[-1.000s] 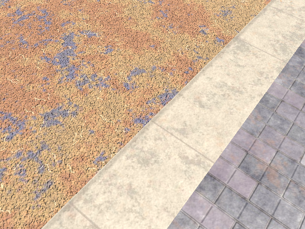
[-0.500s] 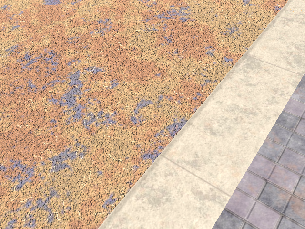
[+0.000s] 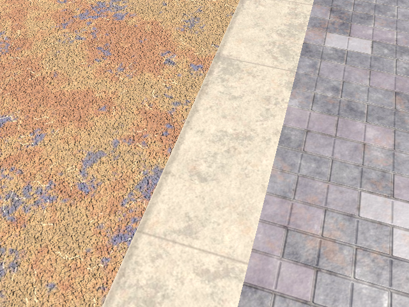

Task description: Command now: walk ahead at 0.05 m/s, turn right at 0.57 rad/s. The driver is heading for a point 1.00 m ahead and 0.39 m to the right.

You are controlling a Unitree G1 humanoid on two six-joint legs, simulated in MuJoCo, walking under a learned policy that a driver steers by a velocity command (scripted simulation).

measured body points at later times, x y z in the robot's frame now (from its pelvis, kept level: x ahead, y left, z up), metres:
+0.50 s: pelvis +0.03 -0.04 +0.00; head +0.07 -0.07 +0.45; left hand +0.26 +0.20 -0.07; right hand +0.12 -0.36 -0.11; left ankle +0.10 +0.11 -0.70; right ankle +0.03 -0.13 -0.74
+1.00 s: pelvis +0.05 -0.04 +0.00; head +0.07 -0.05 +0.45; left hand +0.31 +0.13 -0.10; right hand +0.03 -0.33 -0.12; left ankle +0.10 +0.09 -0.74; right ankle -0.02 -0.14 -0.74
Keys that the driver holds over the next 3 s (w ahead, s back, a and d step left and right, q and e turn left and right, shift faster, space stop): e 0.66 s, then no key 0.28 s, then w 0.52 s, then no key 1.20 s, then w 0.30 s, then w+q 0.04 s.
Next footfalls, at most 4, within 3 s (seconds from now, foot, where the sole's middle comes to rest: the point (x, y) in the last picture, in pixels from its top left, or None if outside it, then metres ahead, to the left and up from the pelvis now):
0.16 right None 0.07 -0.14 -0.78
0.64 left None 0.14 0.08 -0.78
1.00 right None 0.01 -0.16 -0.78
1.36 left None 0.27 -0.01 -0.78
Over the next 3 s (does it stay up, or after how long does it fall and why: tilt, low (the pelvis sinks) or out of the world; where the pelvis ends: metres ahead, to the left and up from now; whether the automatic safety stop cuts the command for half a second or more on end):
stays up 0.44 -0.22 -0.01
